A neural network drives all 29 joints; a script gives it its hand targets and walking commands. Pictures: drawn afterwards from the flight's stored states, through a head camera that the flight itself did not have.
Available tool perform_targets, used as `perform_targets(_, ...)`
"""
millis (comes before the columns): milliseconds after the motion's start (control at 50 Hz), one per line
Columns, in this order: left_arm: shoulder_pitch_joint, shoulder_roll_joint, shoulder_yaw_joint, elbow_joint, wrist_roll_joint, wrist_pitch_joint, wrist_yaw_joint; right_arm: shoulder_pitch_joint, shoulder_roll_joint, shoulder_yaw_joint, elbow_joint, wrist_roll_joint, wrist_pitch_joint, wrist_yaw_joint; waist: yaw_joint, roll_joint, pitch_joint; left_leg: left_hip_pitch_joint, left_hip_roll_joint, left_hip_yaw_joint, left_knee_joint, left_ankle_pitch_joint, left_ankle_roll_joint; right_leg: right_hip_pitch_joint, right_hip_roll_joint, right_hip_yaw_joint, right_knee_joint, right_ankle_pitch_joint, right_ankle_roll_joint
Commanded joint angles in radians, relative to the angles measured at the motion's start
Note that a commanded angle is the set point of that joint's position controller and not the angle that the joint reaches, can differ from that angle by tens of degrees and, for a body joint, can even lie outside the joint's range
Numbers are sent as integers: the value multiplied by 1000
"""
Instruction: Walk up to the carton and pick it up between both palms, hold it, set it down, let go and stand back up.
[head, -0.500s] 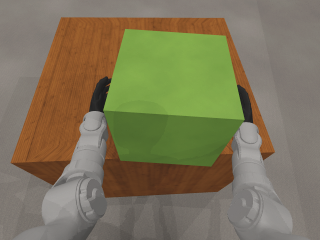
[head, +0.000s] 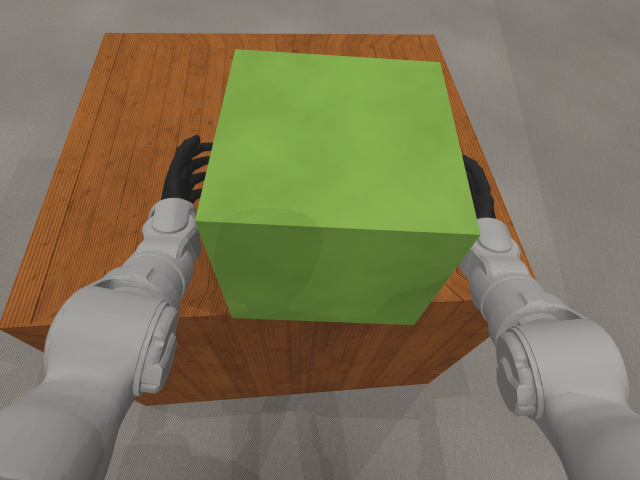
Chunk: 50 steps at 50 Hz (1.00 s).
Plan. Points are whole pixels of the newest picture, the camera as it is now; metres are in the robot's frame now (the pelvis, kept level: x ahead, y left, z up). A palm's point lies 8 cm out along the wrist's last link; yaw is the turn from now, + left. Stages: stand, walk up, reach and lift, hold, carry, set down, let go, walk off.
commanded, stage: set down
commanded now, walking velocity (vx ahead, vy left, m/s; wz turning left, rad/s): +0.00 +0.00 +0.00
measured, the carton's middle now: (330, 196) +0.50 -0.01 +0.02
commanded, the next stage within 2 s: none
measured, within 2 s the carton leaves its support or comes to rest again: neither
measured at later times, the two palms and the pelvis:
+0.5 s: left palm (146, 178) +0.45 +0.22 +0.09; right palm (516, 187) +0.46 -0.23 +0.10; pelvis -0.03 -0.01 -0.02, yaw +1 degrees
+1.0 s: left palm (90, 125) +0.45 +0.24 +0.18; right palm (573, 143) +0.46 -0.25 +0.17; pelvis -0.02 -0.01 +0.01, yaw +1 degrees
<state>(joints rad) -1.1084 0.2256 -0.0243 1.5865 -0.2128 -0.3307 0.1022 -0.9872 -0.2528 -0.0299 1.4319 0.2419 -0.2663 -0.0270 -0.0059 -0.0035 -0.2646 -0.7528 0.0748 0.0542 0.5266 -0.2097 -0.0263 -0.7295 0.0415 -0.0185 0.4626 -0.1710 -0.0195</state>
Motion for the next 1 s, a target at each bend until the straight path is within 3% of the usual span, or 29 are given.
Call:
perform_targets(0,-451,189,-81,-31,-87,-82,-30,-513,-280,101,-50,146,-95,8,8,3,-725,383,-45,-1,120,476,-59,232,14,-46,98,518,64)
perform_targets(100,-474,204,-144,-48,-152,-65,-58,-523,-331,151,-26,217,-93,43,0,-11,-697,358,-48,-1,133,444,-62,176,24,-59,99,453,66)
perform_targets(180,-530,223,-178,-131,-201,-51,-71,-568,-349,177,-91,271,-74,70,2,-5,-766,324,-53,1,138,409,-56,179,19,-56,109,431,65)
perform_targets(300,-602,272,-179,-284,-227,-7,-77,-617,-376,196,-233,318,-21,95,18,-8,-898,258,-64,6,135,343,-34,243,4,-31,140,446,75)
perform_targets(400,-630,302,-170,-363,-214,70,-76,-640,-430,175,-254,319,39,93,4,10,-902,291,-68,5,115,296,-25,241,2,-29,126,400,76)
perform_targets(560,-607,352,-124,-381,-175,212,-72,-653,-506,126,-227,295,128,76,5,-8,-781,367,-66,-1,46,259,-12,276,10,-28,57,336,73)
perform_targets(700,-591,361,-135,-357,-194,288,-76,-676,-474,207,-249,343,218,87,38,-74,-629,358,-61,-11,-19,236,19,356,5,-14,8,299,71)
perform_targets(800,-580,342,-181,-334,-224,313,-81,-671,-449,246,-240,364,266,110,47,-77,-527,386,-53,-22,-42,221,28,325,8,-23,-31,218,58)
perform_targets(920,-535,336,-162,-393,-210,321,-96,-611,-461,217,-270,344,258,108,27,-49,-553,458,-60,-20,-29,330,4,346,12,-30,-39,352,57)
perform_targets(980,-519,344,-120,-512,-183,333,-95,-574,-484,177,-321,332,241,96,19,-6,-635,526,-63,-18,-15,412,-15,380,20,-31,-33,463,61)
